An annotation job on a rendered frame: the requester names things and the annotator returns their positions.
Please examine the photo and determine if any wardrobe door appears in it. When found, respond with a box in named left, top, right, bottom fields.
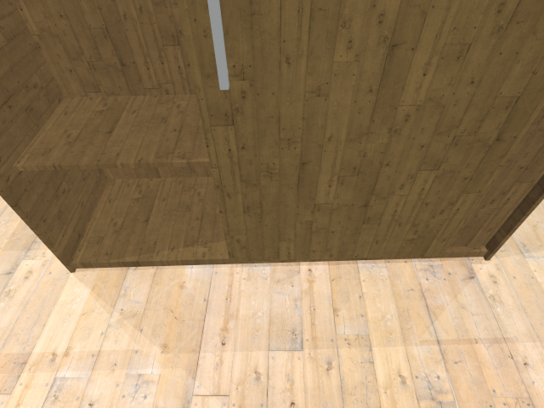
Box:
left=448, top=105, right=544, bottom=247
left=177, top=0, right=544, bottom=262

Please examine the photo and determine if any handle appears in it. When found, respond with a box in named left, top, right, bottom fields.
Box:
left=207, top=0, right=230, bottom=90

